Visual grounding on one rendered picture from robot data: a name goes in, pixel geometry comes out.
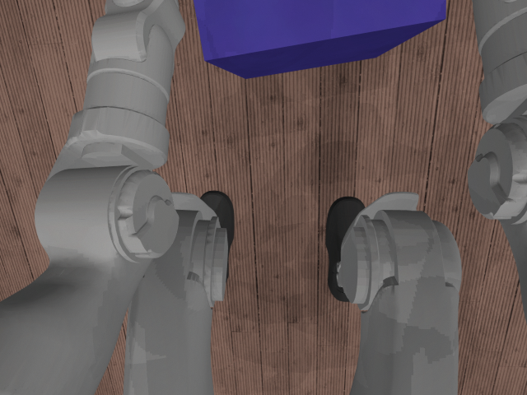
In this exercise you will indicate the robot left upper arm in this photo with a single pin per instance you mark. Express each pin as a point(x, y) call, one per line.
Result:
point(101, 227)

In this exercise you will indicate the right robot forearm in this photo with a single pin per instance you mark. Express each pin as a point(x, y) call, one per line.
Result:
point(501, 29)

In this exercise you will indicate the left robot thigh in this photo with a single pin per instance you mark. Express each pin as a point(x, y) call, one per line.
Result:
point(168, 340)

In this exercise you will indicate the right robot shin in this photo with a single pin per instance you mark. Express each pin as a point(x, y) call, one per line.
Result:
point(408, 201)

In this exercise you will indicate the robot right upper arm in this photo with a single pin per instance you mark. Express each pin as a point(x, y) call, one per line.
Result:
point(497, 181)

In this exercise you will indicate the left robot forearm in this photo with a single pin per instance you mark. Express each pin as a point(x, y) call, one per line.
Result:
point(128, 88)

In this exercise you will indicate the carton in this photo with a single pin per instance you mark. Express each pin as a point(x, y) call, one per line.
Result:
point(256, 38)

